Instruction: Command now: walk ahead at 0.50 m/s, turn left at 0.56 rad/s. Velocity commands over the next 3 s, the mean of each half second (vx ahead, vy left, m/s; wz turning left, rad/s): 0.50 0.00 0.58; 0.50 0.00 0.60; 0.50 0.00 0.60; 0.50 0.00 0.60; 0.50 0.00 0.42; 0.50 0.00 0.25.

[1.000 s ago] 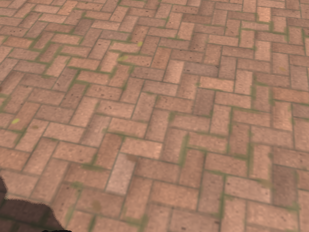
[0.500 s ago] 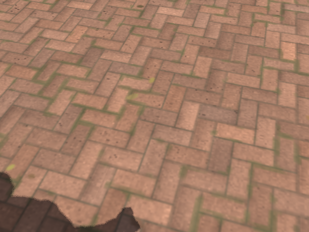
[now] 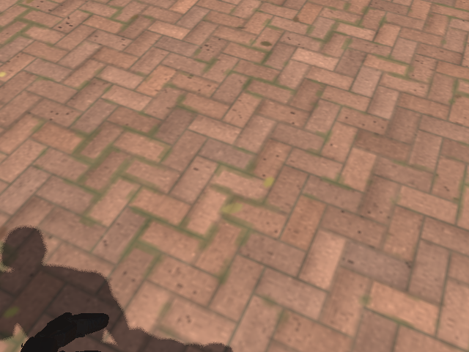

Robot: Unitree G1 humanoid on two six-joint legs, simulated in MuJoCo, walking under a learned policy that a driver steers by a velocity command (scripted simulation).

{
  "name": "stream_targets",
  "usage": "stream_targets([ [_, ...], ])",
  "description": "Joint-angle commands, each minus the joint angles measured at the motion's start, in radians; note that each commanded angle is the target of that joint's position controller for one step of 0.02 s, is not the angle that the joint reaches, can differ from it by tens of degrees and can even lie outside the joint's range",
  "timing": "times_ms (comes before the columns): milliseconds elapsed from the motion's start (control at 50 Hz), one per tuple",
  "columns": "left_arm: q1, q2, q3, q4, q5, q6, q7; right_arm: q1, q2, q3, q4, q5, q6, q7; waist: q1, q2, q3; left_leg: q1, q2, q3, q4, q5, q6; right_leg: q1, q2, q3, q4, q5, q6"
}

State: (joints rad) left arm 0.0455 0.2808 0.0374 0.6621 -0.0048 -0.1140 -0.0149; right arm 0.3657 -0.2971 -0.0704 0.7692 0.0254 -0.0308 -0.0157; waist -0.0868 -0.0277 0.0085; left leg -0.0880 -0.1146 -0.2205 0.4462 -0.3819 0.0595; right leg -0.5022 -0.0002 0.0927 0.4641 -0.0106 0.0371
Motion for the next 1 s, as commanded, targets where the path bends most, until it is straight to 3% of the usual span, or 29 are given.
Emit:
stream_targets([
  [20, 0.148, 0.168, 0.067, -0.034, 0.009, -0.029, 0.009, -0.035, -0.097, -0.020, -0.072, -0.009, -0.007, 0.000, 0.140, 0.127, -0.128, -0.112, 0.175, -0.162, 0.150, 0.335, 0.072, 0.372, -0.060, 0.021, -0.032, -0.049, -0.083],
  [40, 0.296, 0.225, 0.080, -0.022, 0.018, -0.026, 0.018, -0.010, -0.034, 0.002, -0.091, -0.029, -0.011, 0.003, 0.185, -0.016, -0.272, -0.244, 0.095, -0.055, 0.435, 0.118, 0.032, 0.629, -0.242, 0.207, -0.018, -0.105, -0.141],
  [60, 0.349, 0.286, 0.096, 0.019, 0.021, -0.010, 0.009, 0.120, -0.012, 0.012, -0.124, 0.008, -0.022, 0.005, 0.114, -0.368, -0.339, -0.593, 0.006, 0.047, 0.717, -0.239, -0.015, 0.855, -0.432, 0.684, -0.124, -0.358, -0.296],
  [80, 0.307, 0.179, 0.075, -0.006, 0.004, -0.006, 0.005, 0.091, -0.124, -0.008, -0.090, 0.017, -0.020, 0.001, 0.142, -0.202, -0.239, -0.689, 0.094, 0.021, 0.827, -0.178, -0.030, 0.786, -0.414, 0.679, -0.162, -0.538, -0.268],
  [100, 0.271, 0.128, 0.060, -0.012, 0.003, 0.000, 0.010, -0.020, -0.165, -0.021, -0.104, 0.008, -0.014, 0.002, 0.169, -0.103, -0.123, -0.707, 0.122, 0.049, 0.845, -0.080, -0.037, 0.672, -0.366, 0.500, -0.168, -0.483, -0.225],
  [120, 0.229, 0.118, 0.053, -0.013, 0.013, 0.005, 0.010, -0.066, -0.148, -0.021, -0.114, -0.001, -0.010, 0.002, 0.153, -0.035, -0.064, -0.673, 0.153, 0.074, 0.826, -0.010, -0.046, 0.563, -0.321, 0.377, -0.185, -0.339, -0.207],
  [140, 0.202, 0.099, 0.047, -0.003, 0.015, 0.008, 0.011, -0.096, -0.134, -0.024, -0.126, -0.009, -0.010, 0.006, 0.139, -0.035, -0.017, -0.661, 0.178, 0.075, 0.782, 0.034, -0.051, 0.492, -0.286, 0.290, -0.206, -0.232, -0.205],
  [160, 0.191, 0.091, 0.043, 0.003, 0.020, 0.006, 0.014, -0.089, -0.115, -0.024, -0.131, -0.002, -0.006, 0.013, 0.119, -0.068, -0.006, -0.619, 0.202, 0.083, 0.757, 0.060, -0.052, 0.440, -0.261, 0.216, -0.230, -0.171, -0.196],
  [200, 0.190, 0.088, 0.045, 0.020, 0.012, -0.001, 0.013, -0.089, -0.076, -0.018, -0.140, 0.006, 0.004, 0.019, 0.109, -0.087, 0.001, -0.606, 0.215, 0.112, 0.720, 0.081, -0.060, 0.406, -0.245, 0.123, -0.269, -0.097, -0.208],
  [280, 0.198, 0.134, 0.063, 0.054, 0.011, -0.002, 0.015, -0.157, -0.050, -0.009, -0.175, -0.004, 0.009, 0.026, 0.112, -0.045, 0.015, -0.661, 0.233, 0.124, 0.571, 0.201, -0.082, 0.428, -0.263, -0.001, -0.306, 0.049, -0.233],
  [380, 0.224, 0.168, 0.070, 0.091, 0.002, 0.015, 0.023, -0.295, -0.026, 0.005, -0.208, -0.004, -0.006, 0.056, 0.160, -0.027, 0.046, -0.590, 0.210, 0.203, 0.301, 0.406, -0.060, 0.459, -0.240, -0.165, -0.306, 0.109, -0.193],
  [460, 0.255, 0.204, 0.082, 0.120, -0.019, 0.037, 0.024, -0.357, -0.045, -0.003, -0.249, -0.001, -0.004, 0.075, 0.155, -0.038, 0.063, -0.552, 0.176, 0.257, 0.198, 0.315, -0.008, 0.562, -0.276, -0.225, -0.241, 0.278, -0.163],
  [500, 0.249, 0.237, 0.092, 0.120, -0.028, 0.050, 0.031, -0.293, -0.085, -0.024, -0.247, -0.007, 0.004, 0.076, 0.101, -0.072, 0.004, -0.424, 0.109, 0.313, 0.186, 0.210, 0.036, 0.594, -0.275, -0.264, -0.092, 0.612, -0.143],
  [520, 0.239, 0.244, 0.093, 0.118, -0.031, 0.058, 0.035, -0.178, -0.120, -0.046, -0.220, -0.006, 0.008, 0.072, 0.030, -0.067, -0.059, -0.272, 0.067, 0.333, 0.150, 0.212, 0.067, 0.569, -0.259, -0.288, 0.070, 0.708, -0.125],
  [540, 0.239, 0.221, 0.083, 0.113, -0.028, 0.058, 0.039, -0.006, -0.177, -0.079, -0.174, -0.003, 0.015, 0.057, -0.058, -0.034, -0.144, -0.002, 0.045, 0.305, 0.099, 0.269, 0.108, 0.432, -0.222, -0.309, 0.301, 0.623, -0.091],
  [560, 0.286, 0.118, 0.050, 0.081, 0.017, 0.050, 0.035, 0.082, -0.271, -0.102, -0.153, 0.004, 0.023, 0.034, -0.039, 0.176, -0.225, 0.321, 0.261, -0.051, 0.089, 0.262, 0.201, 0.081, -0.132, -0.309, 0.649, -0.039, -0.040],
  [580, 0.309, 0.071, 0.021, 0.030, 0.017, 0.017, 0.023, 0.044, -0.313, -0.095, -0.194, 0.001, 0.003, 0.042, 0.024, 0.295, -0.388, 0.504, 0.453, -0.616, -0.087, 0.049, 0.383, -0.203, 0.047, -0.097, 0.912, -0.608, -0.012],
  [600, 0.192, 0.168, 0.044, 0.015, -0.020, -0.009, 0.009, 0.044, -0.218, -0.069, -0.192, -0.004, -0.011, 0.050, -0.040, 0.155, -0.335, 0.471, 0.430, -0.545, -0.145, 0.004, 0.323, -0.309, -0.014, 0.017, 0.942, -0.534, -0.027],
  [620, 0.142, 0.169, 0.041, -0.004, -0.036, -0.024, 0.004, 0.011, -0.184, -0.057, -0.182, -0.007, -0.022, 0.050, -0.020, 0.131, -0.199, 0.337, 0.395, -0.402, -0.153, 0.060, 0.285, -0.329, -0.050, -0.003, 0.878, -0.444, -0.046],
  [640, 0.139, 0.154, 0.039, 0.007, -0.015, -0.029, 0.012, -0.054, -0.164, -0.049, -0.185, -0.007, -0.026, 0.048, 0.031, 0.040, -0.123, 0.185, 0.349, -0.299, -0.156, 0.163, 0.250, -0.274, -0.090, -0.005, 0.787, -0.373, -0.044],
  [660, 0.148, 0.165, 0.046, 0.015, 0.008, -0.024, 0.018, -0.108, -0.135, -0.039, -0.195, -0.013, -0.028, 0.046, 0.068, 0.047, -0.085, 0.073, 0.316, -0.225, -0.168, 0.278, 0.235, -0.206, -0.114, -0.004, 0.711, -0.333, -0.036],
  [680, 0.167, 0.167, 0.050, 0.019, 0.013, -0.012, 0.016, -0.137, -0.126, -0.034, -0.208, -0.023, -0.028, 0.042, 0.096, 0.074, -0.072, -0.003, 0.297, -0.194, -0.189, 0.342, 0.234, -0.148, -0.124, -0.001, 0.685, -0.306, -0.027],
  [720, 0.178, 0.143, 0.046, 0.024, 0.021, 0.007, 0.016, -0.142, -0.130, -0.035, -0.199, -0.020, -0.033, 0.033, 0.112, 0.075, -0.061, -0.086, 0.279, -0.144, -0.212, 0.440, 0.246, -0.111, -0.119, -0.020, 0.616, -0.279, 0.003],
  [760, 0.126, 0.116, 0.037, 0.008, 0.025, 0.018, 0.019, -0.116, -0.149, -0.040, -0.181, -0.017, -0.034, 0.018, 0.101, 0.067, -0.035, -0.138, 0.253, -0.091, -0.220, 0.470, 0.238, -0.118, -0.102, -0.034, 0.508, -0.195, 0.030],
  [840, -0.031, 0.075, 0.019, -0.028, 0.017, 0.012, 0.008, -0.061, -0.161, -0.044, -0.148, -0.007, -0.023, 0.002, 0.040, 0.096, -0.005, -0.182, 0.194, -0.041, -0.204, 0.352, 0.175, -0.049, -0.044, -0.039, 0.205, 0.059, 0.041],
  [900, -0.101, 0.091, 0.022, -0.051, 0.001, 0.002, -0.005, -0.012, -0.168, -0.047, -0.119, 0.000, -0.017, -0.001, 0.013, 0.108, 0.004, -0.159, 0.215, -0.098, -0.171, 0.278, 0.159, 0.005, -0.013, -0.024, 0.098, 0.103, 0.030],
  [960, -0.089, 0.127, 0.038, -0.054, -0.003, -0.009, -0.013, 0.000, -0.155, -0.046, -0.106, 0.002, -0.009, -0.005, 0.031, 0.135, 0.000, -0.073, 0.246, -0.188, -0.084, 0.255, 0.140, 0.038, -0.006, 0.002, 0.036, 0.006, 0.000],
  [1000, 0.009, 0.145, 0.054, -0.031, -0.003, -0.016, -0.009, -0.020, -0.140, -0.043, -0.109, 0.000, -0.002, -0.005, 0.087, 0.160, -0.024, -0.067, 0.230, -0.210, -0.002, 0.295, 0.113, 0.166, 0.001, -0.022, -0.009, -0.052, -0.039],
])
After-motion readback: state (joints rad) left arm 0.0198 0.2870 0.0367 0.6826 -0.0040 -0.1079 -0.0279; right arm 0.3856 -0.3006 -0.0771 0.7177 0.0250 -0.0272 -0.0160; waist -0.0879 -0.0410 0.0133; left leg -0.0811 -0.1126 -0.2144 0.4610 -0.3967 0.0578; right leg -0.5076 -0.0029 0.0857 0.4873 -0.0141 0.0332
